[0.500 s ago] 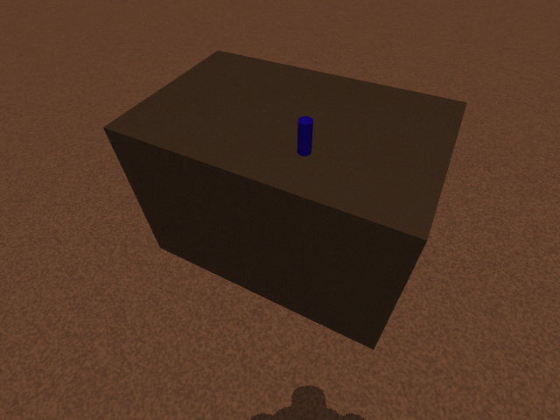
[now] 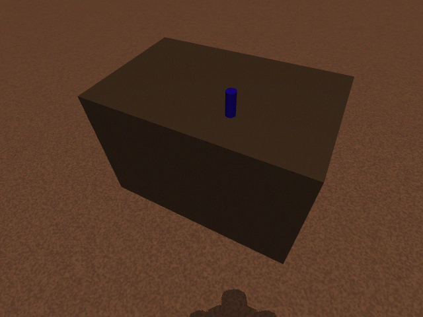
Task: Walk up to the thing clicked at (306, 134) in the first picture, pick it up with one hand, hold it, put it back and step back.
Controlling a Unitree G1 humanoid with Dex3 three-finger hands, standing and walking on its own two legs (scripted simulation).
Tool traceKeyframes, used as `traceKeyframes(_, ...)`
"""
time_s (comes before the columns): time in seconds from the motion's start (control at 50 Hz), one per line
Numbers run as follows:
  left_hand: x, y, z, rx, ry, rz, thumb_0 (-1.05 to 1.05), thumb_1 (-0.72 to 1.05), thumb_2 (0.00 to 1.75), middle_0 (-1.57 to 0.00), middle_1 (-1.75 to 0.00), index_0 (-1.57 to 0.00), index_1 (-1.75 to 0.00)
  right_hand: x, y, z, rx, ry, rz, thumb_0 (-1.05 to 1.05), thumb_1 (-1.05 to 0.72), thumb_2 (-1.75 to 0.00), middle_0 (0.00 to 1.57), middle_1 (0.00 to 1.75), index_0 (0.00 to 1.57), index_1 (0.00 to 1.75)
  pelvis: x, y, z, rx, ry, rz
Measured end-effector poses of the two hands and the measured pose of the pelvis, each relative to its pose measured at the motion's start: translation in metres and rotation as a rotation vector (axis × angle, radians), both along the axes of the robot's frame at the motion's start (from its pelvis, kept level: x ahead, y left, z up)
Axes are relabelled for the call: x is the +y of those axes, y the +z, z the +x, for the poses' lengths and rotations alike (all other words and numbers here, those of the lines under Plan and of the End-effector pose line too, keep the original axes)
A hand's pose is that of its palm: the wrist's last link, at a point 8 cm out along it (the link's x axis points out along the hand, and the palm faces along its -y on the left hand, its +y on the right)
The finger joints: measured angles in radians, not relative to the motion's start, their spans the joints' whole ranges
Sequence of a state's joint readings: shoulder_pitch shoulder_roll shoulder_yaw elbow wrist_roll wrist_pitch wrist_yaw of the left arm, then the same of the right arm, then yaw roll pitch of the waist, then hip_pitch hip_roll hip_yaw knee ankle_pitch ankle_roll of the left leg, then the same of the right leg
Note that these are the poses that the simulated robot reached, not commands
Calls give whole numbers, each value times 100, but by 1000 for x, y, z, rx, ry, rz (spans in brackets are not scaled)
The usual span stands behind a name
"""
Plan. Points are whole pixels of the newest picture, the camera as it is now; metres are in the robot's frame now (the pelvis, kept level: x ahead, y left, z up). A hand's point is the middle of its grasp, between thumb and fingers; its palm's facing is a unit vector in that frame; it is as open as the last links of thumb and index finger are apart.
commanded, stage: stand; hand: left
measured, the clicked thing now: (230, 103) +0.83 -0.04 -0.08
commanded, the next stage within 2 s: walk up in 0.62 s
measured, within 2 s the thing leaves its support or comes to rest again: neither
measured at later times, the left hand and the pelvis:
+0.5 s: hand out of the picture +0.08 +0.25 -0.16, palm faces -0.02 -0.94 -0.34, open 7.4 cm; pelvis +0.00 +0.00 +0.00, yaw +0 degrees
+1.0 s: hand out of the picture +0.16 +0.22 -0.15, palm faces -0.14 -0.89 -0.44, open 7.4 cm; pelvis +0.08 -0.06 -0.03, yaw -10 degrees
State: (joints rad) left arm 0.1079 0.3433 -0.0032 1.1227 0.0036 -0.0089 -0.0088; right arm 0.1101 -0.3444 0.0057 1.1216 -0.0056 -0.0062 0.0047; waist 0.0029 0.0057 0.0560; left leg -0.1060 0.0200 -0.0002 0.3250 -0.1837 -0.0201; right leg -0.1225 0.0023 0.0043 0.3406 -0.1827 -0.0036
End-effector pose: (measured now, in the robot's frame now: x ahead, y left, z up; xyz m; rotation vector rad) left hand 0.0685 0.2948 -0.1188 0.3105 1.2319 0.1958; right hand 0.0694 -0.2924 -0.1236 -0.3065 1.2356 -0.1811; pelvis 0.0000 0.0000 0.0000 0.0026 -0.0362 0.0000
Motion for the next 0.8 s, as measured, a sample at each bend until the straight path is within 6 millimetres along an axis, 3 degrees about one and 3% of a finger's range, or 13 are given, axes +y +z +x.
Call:
traceKeyframes(0.64,1,1,6,-7,0,-1,1,90,89,-20,-30,-20,-30,-3,2,3,-1,-1,-3,0,-90,-89,20,30,21,30,-1,0,5,3,-5,1)
traceKeyframes(0.72,5,-1,8,22,-46,7,1,90,89,-20,-30,-20,-30,-14,3,5,-93,-49,-4,1,-90,-89,20,30,21,30,-2,-6,13,3,-69,19)
traceKeyframes(0.8,4,6,30,47,-103,38,1,90,89,-20,-30,-20,-30,-38,4,-10,-107,-113,-28,0,-90,-89,21,30,21,30,-13,-8,25,-2,-105,21)
